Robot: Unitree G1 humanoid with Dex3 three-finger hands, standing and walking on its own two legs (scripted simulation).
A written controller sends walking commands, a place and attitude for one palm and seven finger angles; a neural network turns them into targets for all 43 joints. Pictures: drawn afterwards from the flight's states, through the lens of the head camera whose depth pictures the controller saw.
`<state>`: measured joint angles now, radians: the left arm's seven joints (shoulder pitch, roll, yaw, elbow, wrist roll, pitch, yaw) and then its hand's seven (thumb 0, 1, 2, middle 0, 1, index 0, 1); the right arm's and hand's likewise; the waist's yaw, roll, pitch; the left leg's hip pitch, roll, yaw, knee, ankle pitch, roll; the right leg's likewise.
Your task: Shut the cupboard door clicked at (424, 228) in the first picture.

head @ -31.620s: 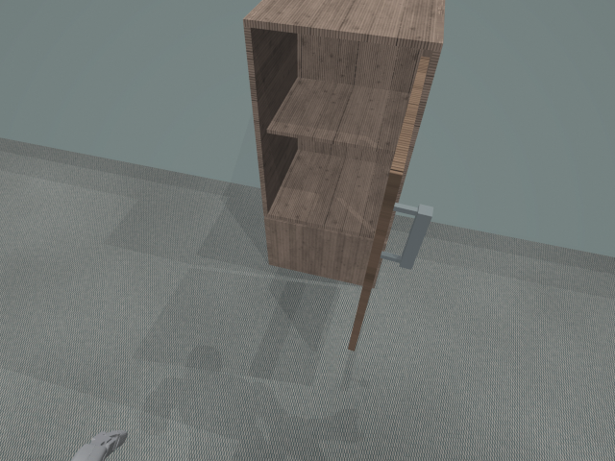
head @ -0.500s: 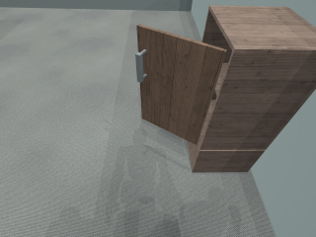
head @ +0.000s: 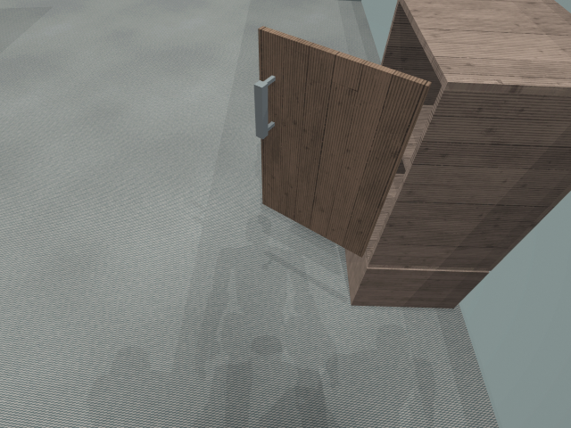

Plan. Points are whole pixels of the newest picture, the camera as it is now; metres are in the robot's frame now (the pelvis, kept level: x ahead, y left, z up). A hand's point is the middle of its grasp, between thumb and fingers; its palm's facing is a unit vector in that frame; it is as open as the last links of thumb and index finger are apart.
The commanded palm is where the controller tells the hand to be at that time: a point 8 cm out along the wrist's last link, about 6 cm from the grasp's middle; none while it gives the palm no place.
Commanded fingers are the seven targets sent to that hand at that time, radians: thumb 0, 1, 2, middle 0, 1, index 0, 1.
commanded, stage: walk to a spot facing it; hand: left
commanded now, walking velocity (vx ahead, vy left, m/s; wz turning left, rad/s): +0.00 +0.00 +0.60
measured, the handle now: (266, 107) +0.82 +0.08 -0.03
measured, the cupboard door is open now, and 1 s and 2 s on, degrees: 57 57 57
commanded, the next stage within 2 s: none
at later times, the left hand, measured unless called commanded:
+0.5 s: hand out of the picture +0.06 +0.22 -0.15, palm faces +0.27 -0.91 -0.32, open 7.4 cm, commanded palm none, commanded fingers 0.00 0.90 0.90 -0.20 -0.30 -0.20 -0.30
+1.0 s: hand out of the picture -0.11 +0.19 -0.18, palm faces +0.61 -0.75 -0.27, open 7.4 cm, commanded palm none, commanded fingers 0.00 0.90 0.90 -0.20 -0.30 -0.20 -0.30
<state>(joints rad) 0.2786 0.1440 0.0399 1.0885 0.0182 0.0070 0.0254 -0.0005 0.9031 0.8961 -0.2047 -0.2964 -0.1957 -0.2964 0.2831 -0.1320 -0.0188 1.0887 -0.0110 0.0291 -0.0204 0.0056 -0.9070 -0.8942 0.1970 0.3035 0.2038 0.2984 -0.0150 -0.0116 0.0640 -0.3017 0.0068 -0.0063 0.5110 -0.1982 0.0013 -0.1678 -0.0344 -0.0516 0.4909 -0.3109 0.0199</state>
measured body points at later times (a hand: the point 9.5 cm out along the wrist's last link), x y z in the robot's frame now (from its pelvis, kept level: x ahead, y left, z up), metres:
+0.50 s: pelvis -0.01 -0.03 -0.01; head +0.05 -0.03 +0.44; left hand +0.04 +0.27 -0.13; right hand +0.11 -0.27 -0.16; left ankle +0.04 +0.12 -0.73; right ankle +0.00 -0.15 -0.74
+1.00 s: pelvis +0.00 -0.01 -0.01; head +0.04 +0.04 +0.44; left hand -0.14 +0.23 -0.16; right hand +0.25 -0.14 -0.13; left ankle -0.06 +0.09 -0.74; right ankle +0.04 -0.14 -0.67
